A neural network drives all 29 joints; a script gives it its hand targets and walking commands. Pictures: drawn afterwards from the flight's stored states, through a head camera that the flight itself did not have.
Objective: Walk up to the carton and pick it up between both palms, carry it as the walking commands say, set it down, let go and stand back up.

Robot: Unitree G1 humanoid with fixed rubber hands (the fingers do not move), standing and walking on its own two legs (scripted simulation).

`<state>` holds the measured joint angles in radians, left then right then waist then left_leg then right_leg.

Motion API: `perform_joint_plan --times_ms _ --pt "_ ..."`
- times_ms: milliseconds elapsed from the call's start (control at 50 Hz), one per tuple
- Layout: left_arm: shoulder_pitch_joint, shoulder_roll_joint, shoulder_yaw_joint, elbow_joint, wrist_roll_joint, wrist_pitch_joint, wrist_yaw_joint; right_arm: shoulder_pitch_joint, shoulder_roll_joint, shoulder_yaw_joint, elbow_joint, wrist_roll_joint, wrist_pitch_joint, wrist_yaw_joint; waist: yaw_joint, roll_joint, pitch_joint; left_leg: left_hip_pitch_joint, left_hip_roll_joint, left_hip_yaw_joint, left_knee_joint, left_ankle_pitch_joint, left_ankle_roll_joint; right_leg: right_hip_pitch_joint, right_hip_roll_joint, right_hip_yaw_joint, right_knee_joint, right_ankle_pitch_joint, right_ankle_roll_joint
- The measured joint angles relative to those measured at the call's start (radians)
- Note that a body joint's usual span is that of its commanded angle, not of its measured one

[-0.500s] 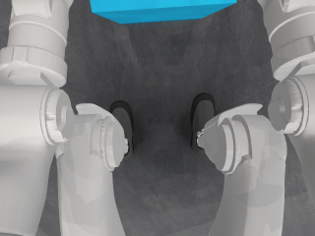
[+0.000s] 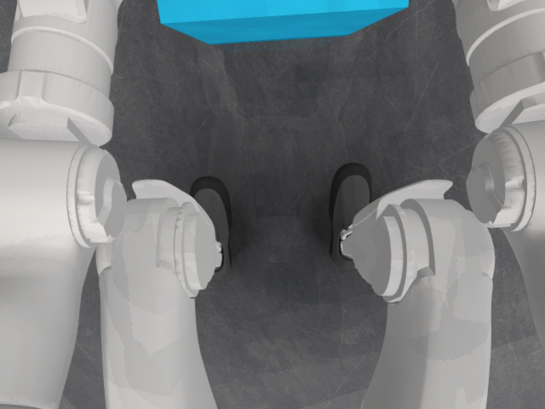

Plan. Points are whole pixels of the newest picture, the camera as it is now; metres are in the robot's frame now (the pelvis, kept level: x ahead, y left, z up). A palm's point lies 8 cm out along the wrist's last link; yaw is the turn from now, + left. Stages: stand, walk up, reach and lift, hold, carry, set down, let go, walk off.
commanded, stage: reach and lift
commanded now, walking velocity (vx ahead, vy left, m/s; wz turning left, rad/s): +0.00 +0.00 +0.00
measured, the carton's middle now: out of the picture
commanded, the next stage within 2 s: none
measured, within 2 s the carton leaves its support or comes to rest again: leaves its support in 1.10 s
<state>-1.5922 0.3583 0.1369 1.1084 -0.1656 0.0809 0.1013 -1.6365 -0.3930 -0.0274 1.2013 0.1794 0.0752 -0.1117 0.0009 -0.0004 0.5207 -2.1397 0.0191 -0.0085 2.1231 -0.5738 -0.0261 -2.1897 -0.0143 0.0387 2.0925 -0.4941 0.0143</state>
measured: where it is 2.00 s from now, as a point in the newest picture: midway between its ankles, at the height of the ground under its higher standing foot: (280, 239)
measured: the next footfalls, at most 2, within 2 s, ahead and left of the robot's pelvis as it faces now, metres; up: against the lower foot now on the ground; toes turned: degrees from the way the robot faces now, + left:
none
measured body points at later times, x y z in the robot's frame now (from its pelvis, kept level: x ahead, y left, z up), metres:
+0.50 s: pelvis +0.00 +0.00 +0.00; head +0.39 +0.00 +0.21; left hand +0.58 +0.16 -0.19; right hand +0.58 -0.16 -0.20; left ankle +0.12 +0.13 -0.36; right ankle +0.14 -0.13 -0.36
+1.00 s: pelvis +0.00 +0.00 +0.00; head +0.39 +0.00 +0.21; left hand +0.59 +0.16 -0.19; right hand +0.58 -0.15 -0.20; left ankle +0.12 +0.13 -0.36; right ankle +0.14 -0.13 -0.36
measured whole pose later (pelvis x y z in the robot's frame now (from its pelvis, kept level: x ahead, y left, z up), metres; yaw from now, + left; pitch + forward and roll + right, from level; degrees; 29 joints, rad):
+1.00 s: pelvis +0.00 +0.00 +0.00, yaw +0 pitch +34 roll +1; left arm -1.60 0.34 0.19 1.05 -0.14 0.17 0.01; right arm -1.58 -0.35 -0.15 1.06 0.15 0.17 -0.06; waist 0.00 0.00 0.52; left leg -2.15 0.01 -0.01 2.14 -0.58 -0.02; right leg -2.19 -0.02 0.04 2.11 -0.51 0.01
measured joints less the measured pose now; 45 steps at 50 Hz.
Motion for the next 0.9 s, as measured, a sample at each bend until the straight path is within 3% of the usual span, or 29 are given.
perform_joint_plan --times_ms 200,340,560,760,900 --pt "-0.007 -0.003 -0.017 0.001 0.0 0.0 -0.02 -0.013 0.028 -0.006 0.011 0.003 0.0 0.037 0.001 0.0 0.0 0.0 0.0 0.0 0.0 -0.002 0.0 0.0 0.001 0.0 0.0 -0.002 0.0" --pt "-0.008 -0.007 0.003 0.001 0.0 0.001 -0.034 -0.012 0.044 -0.053 0.012 0.003 0.001 0.027 0.001 0.0 0.0 -0.001 -0.002 0.0 0.0 -0.003 0.001 0.0 0.0 0.001 0.0 -0.003 0.0" --pt "-0.009 -0.016 0.083 0.001 0.019 0.018 -0.108 0.022 0.047 -0.138 -0.059 -0.027 0.051 0.078 0.001 0.0 0.0 -0.005 -0.007 0.0 0.009 -0.009 0.005 0.0 -0.003 0.001 0.009 -0.013 0.0" --pt "-0.008 -0.016 0.083 -0.008 0.023 0.038 -0.121 0.045 0.047 -0.162 -0.093 -0.03 0.065 0.095 0.001 0.0 0.0 -0.008 -0.011 -0.001 0.02 -0.011 0.005 -0.002 -0.005 0.003 0.021 -0.018 0.0" --pt "-0.007 -0.016 0.083 -0.02 0.023 0.055 -0.12 0.053 0.047 -0.147 -0.114 -0.03 0.076 0.082 0.001 0.0 0.0 -0.008 -0.012 -0.001 0.02 -0.01 0.006 -0.002 -0.004 0.003 0.022 -0.019 0.0"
